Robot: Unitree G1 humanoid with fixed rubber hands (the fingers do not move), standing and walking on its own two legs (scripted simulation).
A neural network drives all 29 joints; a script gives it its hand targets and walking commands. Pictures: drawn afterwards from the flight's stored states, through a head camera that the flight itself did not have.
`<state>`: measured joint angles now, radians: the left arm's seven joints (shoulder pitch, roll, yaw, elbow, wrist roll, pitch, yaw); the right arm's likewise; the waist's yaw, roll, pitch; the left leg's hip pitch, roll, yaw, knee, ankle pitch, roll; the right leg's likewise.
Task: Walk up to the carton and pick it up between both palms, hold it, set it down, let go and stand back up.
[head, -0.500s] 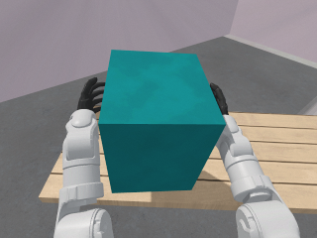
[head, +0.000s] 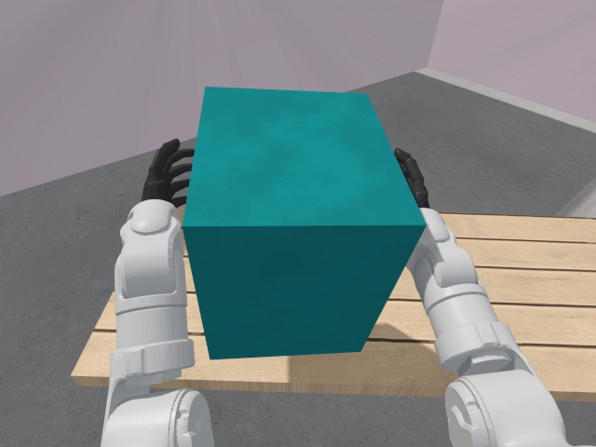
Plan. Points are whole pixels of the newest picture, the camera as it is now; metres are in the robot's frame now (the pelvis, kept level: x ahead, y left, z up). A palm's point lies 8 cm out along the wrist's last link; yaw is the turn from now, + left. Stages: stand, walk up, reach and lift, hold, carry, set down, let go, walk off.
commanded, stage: reach and lift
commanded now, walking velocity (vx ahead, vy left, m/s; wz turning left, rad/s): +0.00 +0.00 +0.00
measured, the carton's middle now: (287, 227) +0.39 -0.01 +0.13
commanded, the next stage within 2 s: hold in 0.24 s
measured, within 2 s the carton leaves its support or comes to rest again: neither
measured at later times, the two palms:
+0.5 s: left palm (140, 196) +0.35 +0.17 +0.23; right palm (406, 190) +0.36 -0.15 +0.21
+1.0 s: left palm (144, 193) +0.36 +0.16 +0.23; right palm (407, 189) +0.36 -0.16 +0.21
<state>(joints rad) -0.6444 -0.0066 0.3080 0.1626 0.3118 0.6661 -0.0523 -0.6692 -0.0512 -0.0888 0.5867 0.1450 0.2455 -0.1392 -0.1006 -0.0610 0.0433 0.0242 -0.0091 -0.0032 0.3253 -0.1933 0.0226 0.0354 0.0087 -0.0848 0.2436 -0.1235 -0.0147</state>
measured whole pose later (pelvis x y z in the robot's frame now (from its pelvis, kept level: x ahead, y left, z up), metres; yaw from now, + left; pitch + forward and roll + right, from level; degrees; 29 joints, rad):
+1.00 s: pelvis +0.00 -0.01 +0.00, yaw +0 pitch -10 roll -1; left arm -0.68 0.01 0.34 0.13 0.32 0.76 -0.08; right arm -0.74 -0.07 -0.05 0.58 0.19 0.33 -0.16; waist -0.08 -0.05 0.02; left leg 0.03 0.00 0.00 0.32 -0.19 0.02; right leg 0.04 0.02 -0.08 0.25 -0.12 -0.02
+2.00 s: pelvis +0.00 -0.01 +0.00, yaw +0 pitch -10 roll -1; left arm -0.68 0.01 0.34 0.12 0.32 0.76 -0.09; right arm -0.73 -0.06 -0.06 0.57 0.18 0.33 -0.17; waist -0.09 -0.05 0.02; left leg 0.03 0.00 0.00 0.32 -0.19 0.02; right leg 0.04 0.02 -0.08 0.25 -0.13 -0.02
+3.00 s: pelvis +0.00 -0.01 +0.00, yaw +1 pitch -10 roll -1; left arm -0.68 0.02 0.34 0.12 0.32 0.76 -0.09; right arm -0.73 -0.06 -0.06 0.57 0.18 0.33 -0.17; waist -0.09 -0.05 0.03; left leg 0.03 -0.01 0.00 0.32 -0.18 0.02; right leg 0.05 0.02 -0.08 0.25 -0.13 -0.02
